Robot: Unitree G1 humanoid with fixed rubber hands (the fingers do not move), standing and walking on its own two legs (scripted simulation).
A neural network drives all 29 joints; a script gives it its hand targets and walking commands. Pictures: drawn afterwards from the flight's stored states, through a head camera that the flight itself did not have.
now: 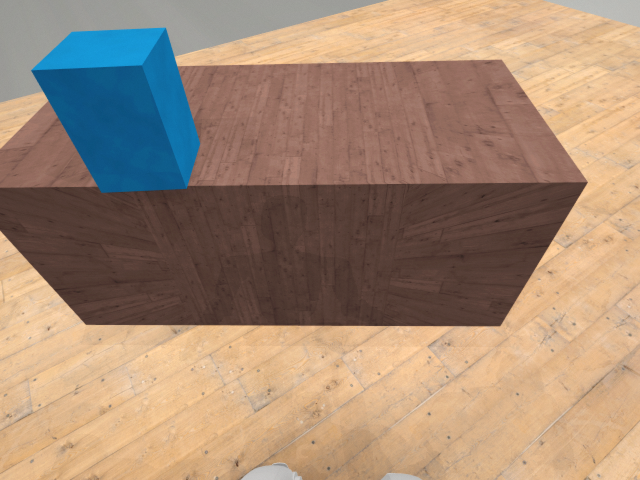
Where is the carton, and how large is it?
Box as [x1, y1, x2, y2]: [31, 28, 199, 192]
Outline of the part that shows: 165,28 71,32 31,70 101,192 186,188 198,149 199,141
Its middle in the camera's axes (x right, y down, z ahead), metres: -0.40 -0.26 +0.84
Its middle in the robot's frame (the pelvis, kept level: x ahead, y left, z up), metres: +0.84 +0.38 +0.05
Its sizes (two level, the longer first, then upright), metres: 0.193 0.180 0.280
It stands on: a pedestal, 0.62 m high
